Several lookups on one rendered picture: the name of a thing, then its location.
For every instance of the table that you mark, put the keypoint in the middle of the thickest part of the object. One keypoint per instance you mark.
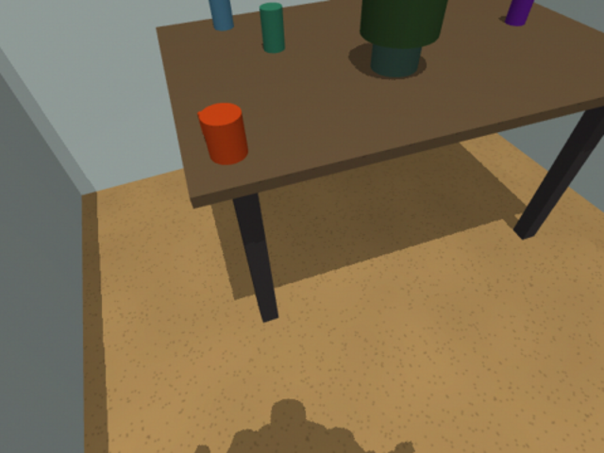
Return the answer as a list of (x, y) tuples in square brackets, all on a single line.
[(317, 108)]

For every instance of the potted plant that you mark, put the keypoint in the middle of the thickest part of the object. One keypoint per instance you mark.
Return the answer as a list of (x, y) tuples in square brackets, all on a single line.
[(398, 29)]

